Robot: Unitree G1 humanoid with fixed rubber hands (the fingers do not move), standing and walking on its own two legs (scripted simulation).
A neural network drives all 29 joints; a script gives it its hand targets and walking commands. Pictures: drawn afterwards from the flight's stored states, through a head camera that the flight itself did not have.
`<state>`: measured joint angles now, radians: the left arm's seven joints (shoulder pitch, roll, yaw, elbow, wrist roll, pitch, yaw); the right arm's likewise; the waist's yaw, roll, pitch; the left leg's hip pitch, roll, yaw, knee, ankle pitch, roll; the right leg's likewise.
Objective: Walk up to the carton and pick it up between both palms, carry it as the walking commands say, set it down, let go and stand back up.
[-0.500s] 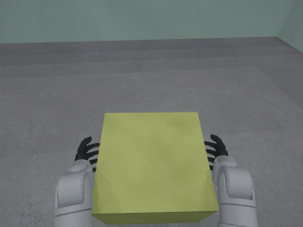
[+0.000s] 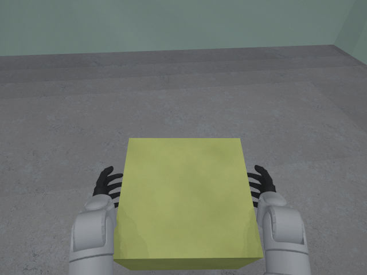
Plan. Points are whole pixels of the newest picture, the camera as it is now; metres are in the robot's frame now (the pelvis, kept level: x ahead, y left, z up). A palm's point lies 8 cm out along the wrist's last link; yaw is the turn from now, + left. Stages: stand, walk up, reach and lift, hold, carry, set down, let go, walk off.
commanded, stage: carry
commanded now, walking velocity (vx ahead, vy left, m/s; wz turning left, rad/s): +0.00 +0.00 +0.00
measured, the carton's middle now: (184, 205) +0.31 +0.00 -0.03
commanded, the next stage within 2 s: hold in 1.32 s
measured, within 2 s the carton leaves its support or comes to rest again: neither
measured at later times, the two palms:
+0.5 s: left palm (104, 196) +0.29 +0.18 +0.04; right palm (259, 193) +0.30 -0.17 +0.04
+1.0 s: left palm (105, 194) +0.30 +0.18 +0.03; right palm (257, 191) +0.31 -0.17 +0.03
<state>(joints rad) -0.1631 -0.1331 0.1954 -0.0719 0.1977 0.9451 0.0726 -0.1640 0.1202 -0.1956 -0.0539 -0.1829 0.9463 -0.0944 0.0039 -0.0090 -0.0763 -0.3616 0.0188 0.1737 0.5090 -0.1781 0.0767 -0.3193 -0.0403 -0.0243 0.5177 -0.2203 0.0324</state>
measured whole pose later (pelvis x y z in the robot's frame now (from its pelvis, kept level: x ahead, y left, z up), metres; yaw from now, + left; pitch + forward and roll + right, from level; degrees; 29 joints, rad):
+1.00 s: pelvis +0.03 +0.00 +0.00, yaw +0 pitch +3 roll -1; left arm -0.14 -0.13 0.19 0.04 0.21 0.76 0.05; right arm -0.15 0.11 -0.21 0.06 -0.21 0.75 -0.05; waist 0.01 0.00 -0.06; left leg -0.36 0.01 0.17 0.53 -0.23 0.08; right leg -0.30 -0.05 -0.03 0.52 -0.26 0.04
